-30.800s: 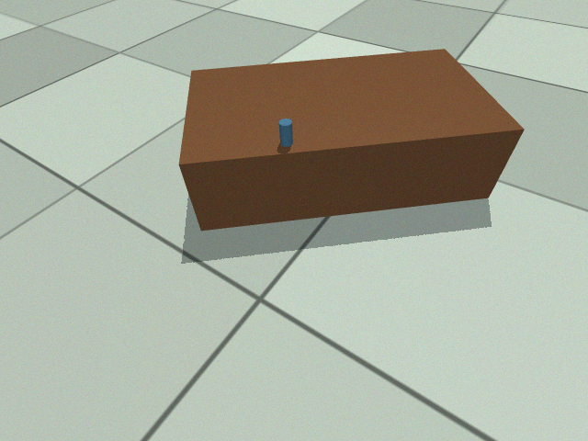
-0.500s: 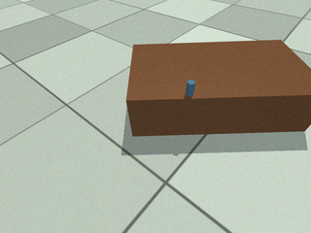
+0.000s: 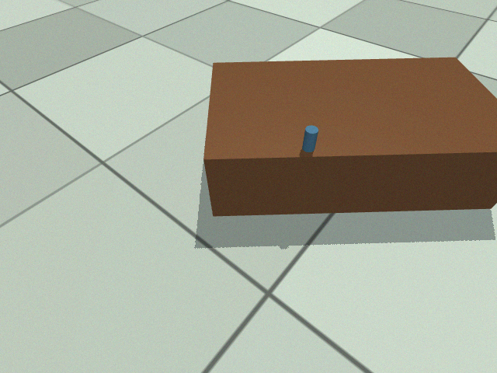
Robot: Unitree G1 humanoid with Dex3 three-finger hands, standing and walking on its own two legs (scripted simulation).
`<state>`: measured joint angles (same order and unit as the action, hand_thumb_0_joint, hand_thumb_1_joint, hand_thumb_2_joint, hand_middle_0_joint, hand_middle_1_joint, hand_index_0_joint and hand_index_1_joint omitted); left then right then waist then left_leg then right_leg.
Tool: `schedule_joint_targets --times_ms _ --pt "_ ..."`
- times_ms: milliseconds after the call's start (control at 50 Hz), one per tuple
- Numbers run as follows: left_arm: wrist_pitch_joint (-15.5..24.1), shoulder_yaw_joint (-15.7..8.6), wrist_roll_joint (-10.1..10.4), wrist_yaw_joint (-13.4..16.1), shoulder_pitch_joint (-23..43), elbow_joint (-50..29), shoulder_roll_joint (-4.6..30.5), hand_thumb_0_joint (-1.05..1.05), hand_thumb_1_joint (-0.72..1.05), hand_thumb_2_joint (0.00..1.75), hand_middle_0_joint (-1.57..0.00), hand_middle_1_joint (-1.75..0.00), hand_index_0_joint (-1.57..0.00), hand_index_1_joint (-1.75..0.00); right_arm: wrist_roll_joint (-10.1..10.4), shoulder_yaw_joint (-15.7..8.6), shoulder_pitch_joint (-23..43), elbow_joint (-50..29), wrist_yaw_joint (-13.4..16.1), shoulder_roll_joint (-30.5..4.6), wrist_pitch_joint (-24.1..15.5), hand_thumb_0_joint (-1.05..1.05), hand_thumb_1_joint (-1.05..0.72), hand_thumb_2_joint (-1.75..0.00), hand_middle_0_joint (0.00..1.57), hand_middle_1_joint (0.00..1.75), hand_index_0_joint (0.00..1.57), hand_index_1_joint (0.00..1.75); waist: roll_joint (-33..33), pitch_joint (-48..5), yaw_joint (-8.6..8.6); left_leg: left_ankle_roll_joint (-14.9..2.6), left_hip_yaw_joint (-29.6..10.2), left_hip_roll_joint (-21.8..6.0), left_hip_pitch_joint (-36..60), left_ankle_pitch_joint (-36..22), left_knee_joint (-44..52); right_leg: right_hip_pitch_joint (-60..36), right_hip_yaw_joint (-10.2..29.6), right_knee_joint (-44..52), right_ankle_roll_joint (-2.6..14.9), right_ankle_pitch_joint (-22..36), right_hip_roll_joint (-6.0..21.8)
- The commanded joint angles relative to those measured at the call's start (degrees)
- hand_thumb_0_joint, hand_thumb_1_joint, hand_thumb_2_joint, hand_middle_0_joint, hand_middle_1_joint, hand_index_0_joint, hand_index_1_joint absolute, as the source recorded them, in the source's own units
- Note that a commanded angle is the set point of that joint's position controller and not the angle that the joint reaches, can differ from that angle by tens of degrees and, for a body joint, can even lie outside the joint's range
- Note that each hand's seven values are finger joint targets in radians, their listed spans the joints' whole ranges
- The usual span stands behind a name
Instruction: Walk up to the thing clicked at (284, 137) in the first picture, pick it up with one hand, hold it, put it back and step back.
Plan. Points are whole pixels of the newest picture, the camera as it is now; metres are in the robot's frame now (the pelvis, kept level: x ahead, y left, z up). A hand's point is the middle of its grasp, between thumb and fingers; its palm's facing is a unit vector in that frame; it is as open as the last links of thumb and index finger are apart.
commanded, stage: step back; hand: right
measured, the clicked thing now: (310, 139) +1.01 -0.22 -0.33
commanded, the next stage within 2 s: stand in 0.34 s
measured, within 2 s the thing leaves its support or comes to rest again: neither
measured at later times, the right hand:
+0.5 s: hand out of the picture +0.09 -0.25 -0.14, palm faces +0.02 +0.94 -0.33, open 7.3 cm
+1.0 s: hand out of the picture +0.06 -0.26 -0.14, palm faces +0.00 +0.95 -0.32, open 7.3 cm
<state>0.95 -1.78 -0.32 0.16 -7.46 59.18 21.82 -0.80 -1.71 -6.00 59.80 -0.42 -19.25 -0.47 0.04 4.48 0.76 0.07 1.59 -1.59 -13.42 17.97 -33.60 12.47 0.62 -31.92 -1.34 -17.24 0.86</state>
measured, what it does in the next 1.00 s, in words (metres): stands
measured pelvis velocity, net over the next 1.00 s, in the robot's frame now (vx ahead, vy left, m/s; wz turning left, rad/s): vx -0.01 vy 0.00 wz -0.01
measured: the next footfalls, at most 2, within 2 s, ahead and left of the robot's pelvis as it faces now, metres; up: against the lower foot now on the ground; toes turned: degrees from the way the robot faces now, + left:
none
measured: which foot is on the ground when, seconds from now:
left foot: down 0.00-1.00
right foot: down 0.00-1.00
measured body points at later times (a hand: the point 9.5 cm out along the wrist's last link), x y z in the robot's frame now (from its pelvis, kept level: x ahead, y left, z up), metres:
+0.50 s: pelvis +0.00 +0.00 +0.02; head +0.02 +0.00 +0.46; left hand +0.10 +0.30 -0.12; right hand +0.09 -0.30 -0.11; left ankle +0.00 +0.12 -0.73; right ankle +0.00 -0.14 -0.73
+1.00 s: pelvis -0.01 +0.00 +0.02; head +0.00 -0.01 +0.47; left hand +0.07 +0.30 -0.11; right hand +0.06 -0.31 -0.12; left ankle +0.00 +0.12 -0.73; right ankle +0.00 -0.14 -0.73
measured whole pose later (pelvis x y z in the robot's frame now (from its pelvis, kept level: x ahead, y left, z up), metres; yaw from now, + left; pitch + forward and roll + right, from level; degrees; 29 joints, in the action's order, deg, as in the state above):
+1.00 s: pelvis -0.01 +0.00 +0.02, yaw +0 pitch -3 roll +0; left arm 0.7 -0.2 -0.4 -0.6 -6.5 65.6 19.9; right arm -0.4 -0.7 -5.9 65.5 -1.2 -20.0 -0.7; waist -0.5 3.6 -0.4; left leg 0.5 2.3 -1.2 -6.4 9.6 -18.6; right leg 6.4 1.0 -18.6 -1.2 -9.6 1.0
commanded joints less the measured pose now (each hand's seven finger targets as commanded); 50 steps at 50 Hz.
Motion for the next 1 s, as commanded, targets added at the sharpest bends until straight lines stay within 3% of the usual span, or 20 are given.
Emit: schedule_joint_targets --times_ms 0,120,280,300,320,340,400,500,620,800,980 --pt "1.31 -1.8 -0.12 0.85 2.91 -2.77 11.48 0.0 0.9 0.9 -0.2 -0.3 -0.2 -0.3 -0.09 -2.75 3.85 -2.05 1.16 -13.44 -1.25 0.0 -0.9 -0.9 0.2 0.3 0.2 0.3 -0.73 -7.76 0.1 -3.12 -6.86 -6.89 2.86 -18.91 9.05 -3.75 4.73 4.52 3.58 17.98 4.92" --pt "1.46 -1.82 -0.24 0.89 4.27 -1.6 11.61 0.0 0.9 0.9 -0.2 -0.3 -0.2 -0.3 0.04 -2.42 5.57 -0.32 1.01 -12.5 -1.18 0.0 -0.9 -0.9 0.2 0.3 0.2 0.3 1.13 -9.37 -0.09 -2.07 -4.08 -5.94 5.95 -21.68 9.44 -6.07 5.54 7.26 3.34 23.0 6.12" --pt "1.18 -1.87 -0.6 0.62 5.46 -1.25 11.23 0.0 0.9 0.9 -0.2 -0.3 -0.2 -0.3 -0.37 -2.33 7.42 0.41 0.65 -12.02 -1.01 0.0 -0.9 -0.9 0.2 0.3 0.2 0.3 0.64 -7.66 0.07 -1.61 -3.41 -5.87 5.6 -14.51 12.74 -5.68 6.24 10.78 3.11 18.93 6.05" --pt "1.2 -1.92 -0.73 0.56 5.88 -1.36 11.33 0.0 0.9 0.9 -0.2 -0.3 -0.2 -0.3 -0.48 -2.38 7.03 0.53 0.66 -12.08 -1.03 0.0 -0.9 -0.9 0.2 0.3 0.2 0.3 0.91 -7.98 -0.21 -1.57 -3.25 -5.75 5.37 -14.4 12.89 -6.36 6.25 10.82 3.21 18.99 6.08" --pt "1.16 -1.07 0.16 0.48 6.05 0.15 9.49 0.0 0.9 0.9 -0.2 -0.3 -0.2 -0.3 0.37 -1.97 6.63 0.3 0.46 -12.06 -1.39 0.0 -0.9 -0.9 0.2 0.3 0.2 0.3 -0.5 -9.14 -1.18 -1.69 -5.67 -6.54 7.38 -17.21 16.03 -7.36 5.38 11.18 2.43 19.02 5.78" --pt "1.14 -0.99 0.35 0.44 5.76 0.34 9.46 0.0 0.9 0.9 -0.2 -0.3 -0.2 -0.3 0.36 -1.9 7.28 0.5 0.34 -12.15 -1.64 0.0 -0.9 -0.9 0.2 0.3 0.2 0.3 -1.03 -8.73 -0.45 -1.56 -5.99 -6.78 8.26 -18.38 16.52 -7.17 5.09 11.56 2.16 17.79 5.58" --pt "1.03 -0.77 0.06 0.3 5.6 1.23 9.82 0.0 0.9 0.9 -0.2 -0.3 -0.2 -0.3 0.29 -1.78 7.97 0.79 0.35 -12.34 -1.83 0.0 -0.9 -0.9 0.2 0.3 0.2 0.3 -1.89 -7.25 -0.32 -1.25 -5.81 -6.6 9.2 -16.61 17.41 -6.09 5.12 13.81 1.96 14.9 5.66" --pt "1.37 -0.64 -0.13 0.29 5.28 2.13 10.17 0.0 0.9 0.9 -0.2 -0.3 -0.2 -0.3 0.46 -1.77 6.43 1.35 0.45 -12.53 -1.72 0.0 -0.9 -0.9 0.2 0.3 0.2 0.3 -0.22 -8.49 -0.84 -1.07 -5.1 -6.46 11.48 -18.64 17.05 -6.83 5.16 14.68 1.98 18.17 6.31" --pt "1.19 -0.54 -0.15 0.2 5.32 2.63 10.12 0.0 0.9 0.9 -0.2 -0.3 -0.2 -0.3 0.33 -1.37 5.16 1.97 0.42 -12.58 -1.5 0.0 -0.9 -0.9 0.2 0.3 0.2 0.3 -0.66 -5.16 -1.11 -0.92 -5.37 -6.17 7.73 -11.32 19.11 -6.3 5.45 16.32 1.95 12.67 6.09" --pt "1.11 -0.52 -0.26 0.15 4.16 3.02 10.41 0.0 0.9 0.9 -0.2 -0.3 -0.2 -0.3 0.2 -1.25 4.08 2.15 0.3 -12.67 -1.32 0.0 -0.9 -0.9 0.2 0.3 0.2 0.3 0.32 -4.42 -1.14 -1.15 -5.72 -5.97 7.2 -7.05 19.45 -4.45 5.66 17.31 2.12 9.06 6.15" --pt "1.18 -0.31 -0.15 0.02 3.12 2.82 10.35 0.0 0.9 0.9 -0.2 -0.3 -0.2 -0.3 0.21 -0.86 3.38 2.22 0.29 -13.02 -1.49 0.0 -0.9 -0.9 0.2 0.3 0.2 0.3 -0.2 -5.5 -0.84 -1.14 -5.6 -6.12 7.87 -10.72 18.62 -5.05 5.77 16.88 2.07 12.01 6.32"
